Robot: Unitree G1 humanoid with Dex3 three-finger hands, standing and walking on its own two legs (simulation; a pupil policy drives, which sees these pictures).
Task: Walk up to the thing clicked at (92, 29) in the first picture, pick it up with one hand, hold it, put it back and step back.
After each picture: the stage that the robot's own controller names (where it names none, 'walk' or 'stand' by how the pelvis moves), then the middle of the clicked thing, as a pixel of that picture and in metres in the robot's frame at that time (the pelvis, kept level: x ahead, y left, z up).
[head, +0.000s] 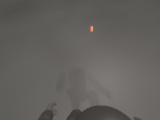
stand; (91, 28) +2.11 +0.10 -0.72
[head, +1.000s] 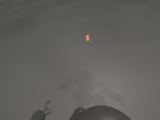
walk; (87, 38) +1.96 +0.31 -0.71
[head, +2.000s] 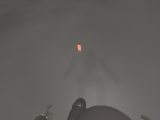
walk; (79, 47) +1.33 +0.41 -0.72
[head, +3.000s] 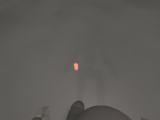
walk; (76, 66) +0.84 +0.34 -0.71
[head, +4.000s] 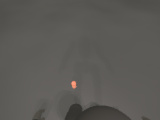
walk; (73, 84) +0.50 +0.25 -0.69
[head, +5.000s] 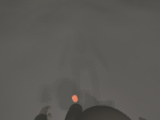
stand; (75, 98) +0.29 +0.20 -0.70
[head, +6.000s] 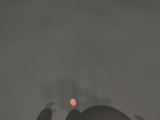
stand; (73, 102) +0.25 +0.22 -0.72
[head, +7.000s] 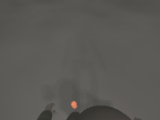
stand; (74, 104) +0.25 +0.21 -0.73
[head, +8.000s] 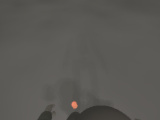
stand; (74, 105) +0.25 +0.21 -0.73
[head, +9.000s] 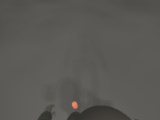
stand; (74, 105) +0.25 +0.21 -0.73
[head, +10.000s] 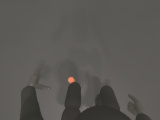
go down; (71, 80) +0.31 +0.19 -0.54
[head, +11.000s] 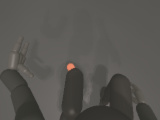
go down; (71, 68) +0.35 +0.21 -0.32
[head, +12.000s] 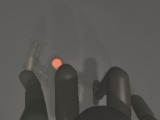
close in; (57, 64) +0.34 +0.23 -0.25
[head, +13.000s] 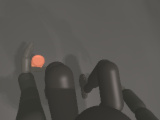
close; (37, 63) +0.35 +0.25 -0.22
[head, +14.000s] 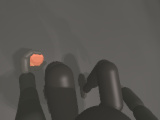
close; (36, 61) +0.35 +0.25 -0.22
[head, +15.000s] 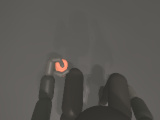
lift; (61, 68) +0.30 +0.23 -0.07
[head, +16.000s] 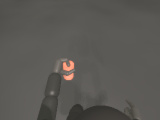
hold; (68, 70) +0.32 +0.17 +0.05
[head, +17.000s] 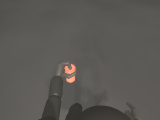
hold; (70, 73) +0.31 +0.17 +0.00
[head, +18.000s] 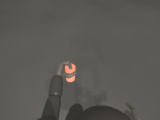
hold; (70, 73) +0.32 +0.17 +0.00
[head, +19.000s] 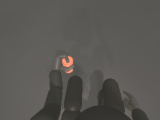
crouch; (68, 65) +0.36 +0.18 -0.08
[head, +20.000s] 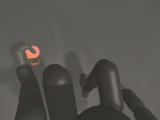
lower; (33, 55) +0.39 +0.26 -0.22
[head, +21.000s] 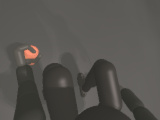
lower; (31, 55) +0.39 +0.26 -0.22
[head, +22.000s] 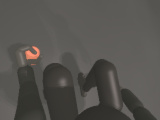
lower; (32, 56) +0.38 +0.26 -0.22
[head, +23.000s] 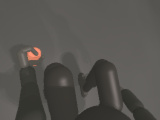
lower; (34, 57) +0.38 +0.26 -0.22
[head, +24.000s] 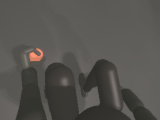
loosen; (36, 57) +0.37 +0.25 -0.22
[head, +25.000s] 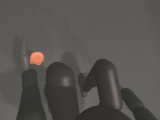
withdraw; (36, 59) +0.36 +0.24 -0.22
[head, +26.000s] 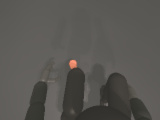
walk; (73, 64) +0.38 +0.19 -0.33
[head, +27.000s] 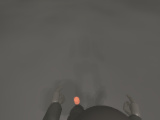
stand; (76, 100) +0.30 +0.17 -0.66
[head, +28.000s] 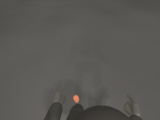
stand; (76, 98) +0.31 +0.18 -0.67
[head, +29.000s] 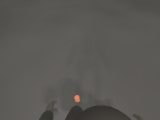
stand; (77, 98) +0.31 +0.18 -0.70
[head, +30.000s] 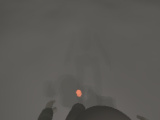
walk; (78, 93) +0.34 +0.17 -0.71
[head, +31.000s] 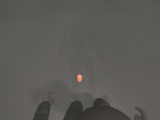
walk; (79, 78) +0.51 +0.14 -0.71
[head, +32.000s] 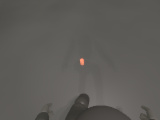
walk; (82, 61) +0.83 +0.26 -0.70
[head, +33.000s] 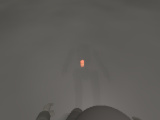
stand; (82, 63) +0.95 +0.20 -0.72
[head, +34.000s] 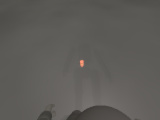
stand; (81, 63) +0.94 +0.22 -0.73
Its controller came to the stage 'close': yes
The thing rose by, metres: 0.72
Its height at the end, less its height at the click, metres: +0.00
